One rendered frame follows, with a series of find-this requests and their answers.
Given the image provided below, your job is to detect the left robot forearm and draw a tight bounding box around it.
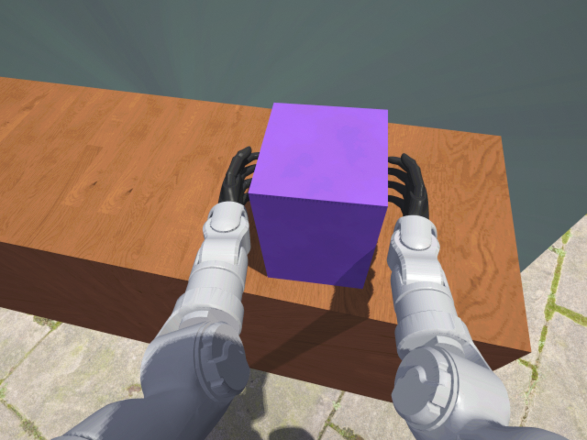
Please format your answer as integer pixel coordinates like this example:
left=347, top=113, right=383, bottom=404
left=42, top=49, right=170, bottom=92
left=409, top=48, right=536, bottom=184
left=140, top=202, right=250, bottom=392

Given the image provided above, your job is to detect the carton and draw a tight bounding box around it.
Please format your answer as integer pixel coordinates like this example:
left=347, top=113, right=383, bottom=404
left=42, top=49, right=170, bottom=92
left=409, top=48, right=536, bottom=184
left=248, top=103, right=388, bottom=289

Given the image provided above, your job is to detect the right robot forearm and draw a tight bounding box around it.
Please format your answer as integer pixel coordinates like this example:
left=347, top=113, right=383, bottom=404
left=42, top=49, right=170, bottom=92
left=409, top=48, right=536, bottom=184
left=387, top=215, right=492, bottom=371

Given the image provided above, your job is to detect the pedestal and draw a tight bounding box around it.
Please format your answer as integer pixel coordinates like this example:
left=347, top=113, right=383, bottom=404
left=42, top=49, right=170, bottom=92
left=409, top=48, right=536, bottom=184
left=0, top=77, right=531, bottom=402

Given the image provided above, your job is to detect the left robot hand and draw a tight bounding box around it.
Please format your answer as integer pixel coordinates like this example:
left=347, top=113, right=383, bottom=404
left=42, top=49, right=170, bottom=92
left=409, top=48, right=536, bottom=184
left=218, top=146, right=260, bottom=205

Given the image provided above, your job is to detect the robot left upper arm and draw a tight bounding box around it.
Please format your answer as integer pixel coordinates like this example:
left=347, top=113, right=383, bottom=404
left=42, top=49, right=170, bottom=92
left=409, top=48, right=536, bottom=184
left=50, top=320, right=250, bottom=440

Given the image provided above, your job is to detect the robot right upper arm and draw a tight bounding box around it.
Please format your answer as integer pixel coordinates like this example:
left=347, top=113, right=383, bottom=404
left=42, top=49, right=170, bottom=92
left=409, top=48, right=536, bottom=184
left=392, top=346, right=569, bottom=440

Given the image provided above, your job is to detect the right robot hand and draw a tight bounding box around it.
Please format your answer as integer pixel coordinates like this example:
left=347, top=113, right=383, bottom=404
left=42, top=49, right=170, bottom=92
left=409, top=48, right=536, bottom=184
left=388, top=153, right=429, bottom=220

